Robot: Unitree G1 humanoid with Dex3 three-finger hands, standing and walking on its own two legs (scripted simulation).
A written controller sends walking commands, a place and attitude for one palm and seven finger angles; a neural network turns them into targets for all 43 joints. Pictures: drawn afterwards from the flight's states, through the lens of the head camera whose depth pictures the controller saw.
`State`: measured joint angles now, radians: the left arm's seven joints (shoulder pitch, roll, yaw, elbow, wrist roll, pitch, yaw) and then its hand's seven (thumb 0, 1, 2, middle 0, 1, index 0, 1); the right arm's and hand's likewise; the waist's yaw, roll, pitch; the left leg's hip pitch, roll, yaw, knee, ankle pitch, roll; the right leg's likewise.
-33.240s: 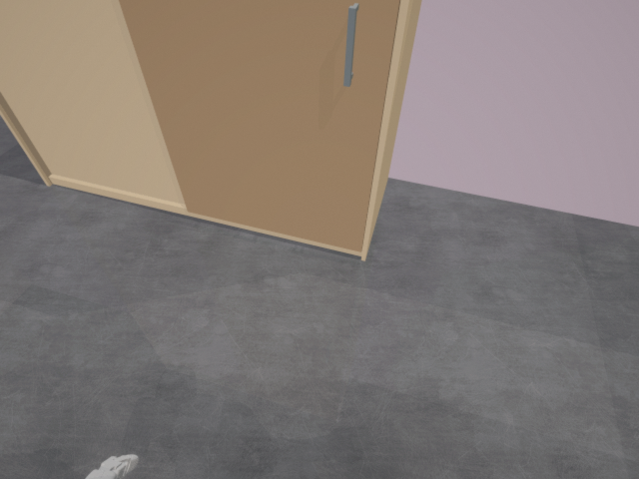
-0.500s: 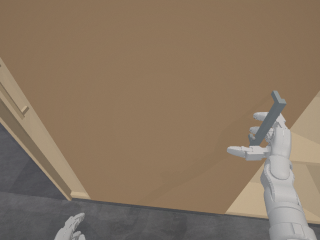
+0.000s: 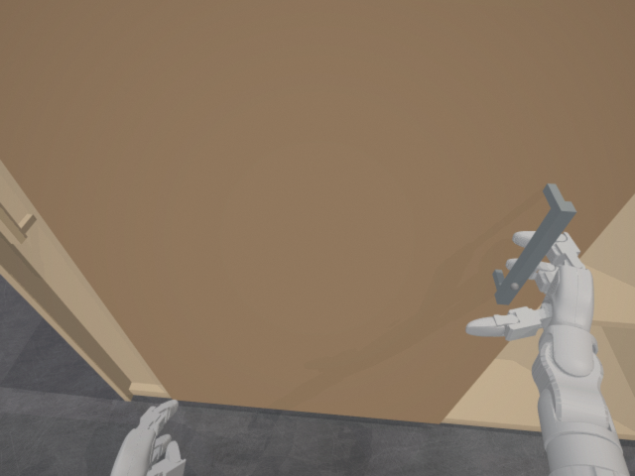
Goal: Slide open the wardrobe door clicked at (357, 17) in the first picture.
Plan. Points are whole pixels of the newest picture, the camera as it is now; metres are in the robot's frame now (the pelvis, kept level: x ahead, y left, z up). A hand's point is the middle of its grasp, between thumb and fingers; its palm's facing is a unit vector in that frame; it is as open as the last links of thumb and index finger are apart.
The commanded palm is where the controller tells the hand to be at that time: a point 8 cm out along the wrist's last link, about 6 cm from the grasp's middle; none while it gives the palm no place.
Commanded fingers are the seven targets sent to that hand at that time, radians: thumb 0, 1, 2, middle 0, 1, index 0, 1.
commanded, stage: slip the hand off the handle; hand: right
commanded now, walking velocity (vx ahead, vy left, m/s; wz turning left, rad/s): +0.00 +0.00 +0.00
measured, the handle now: (525, 249) +0.39 -0.25 +0.10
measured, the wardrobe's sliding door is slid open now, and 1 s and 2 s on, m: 0.62 0.62 0.62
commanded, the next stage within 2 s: draw the hand back to the body in 1.04 s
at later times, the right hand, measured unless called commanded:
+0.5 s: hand (567, 299) +0.34 -0.30 +0.07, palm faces +0.36 +0.92 -0.16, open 14.3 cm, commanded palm +0.29 -0.33 +0.08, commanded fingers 0.00 0.55 -0.20 0.25 1.15 0.25 1.15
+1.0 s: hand (598, 373) +0.24 -0.30 +0.07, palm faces +0.39 +0.91 -0.17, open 14.6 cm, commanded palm +0.20 -0.33 +0.08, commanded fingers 0.00 0.55 -0.20 0.25 1.15 0.25 1.15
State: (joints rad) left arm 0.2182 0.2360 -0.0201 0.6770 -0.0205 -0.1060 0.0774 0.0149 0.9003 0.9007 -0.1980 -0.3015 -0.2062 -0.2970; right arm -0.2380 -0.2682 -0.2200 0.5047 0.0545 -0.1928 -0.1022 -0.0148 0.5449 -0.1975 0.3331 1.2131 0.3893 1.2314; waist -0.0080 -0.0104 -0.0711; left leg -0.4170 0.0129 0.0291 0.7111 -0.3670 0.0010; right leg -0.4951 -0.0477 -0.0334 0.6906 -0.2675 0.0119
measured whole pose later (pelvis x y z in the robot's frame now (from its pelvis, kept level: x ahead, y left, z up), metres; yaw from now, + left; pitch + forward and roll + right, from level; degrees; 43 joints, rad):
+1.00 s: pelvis +0.01 -0.01 -0.01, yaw -1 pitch +4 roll +1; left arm 0.21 0.23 -0.03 0.62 -0.03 -0.17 0.09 0.02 0.90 0.90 -0.20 -0.30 -0.21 -0.30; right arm 0.17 -0.32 -0.33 0.16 0.19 -0.17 0.06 -0.01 0.54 -0.20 0.25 1.15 0.26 1.15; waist -0.05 -0.03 -0.09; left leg -0.42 0.02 0.05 0.74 -0.40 -0.01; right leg -0.53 -0.04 -0.01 0.77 -0.31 0.00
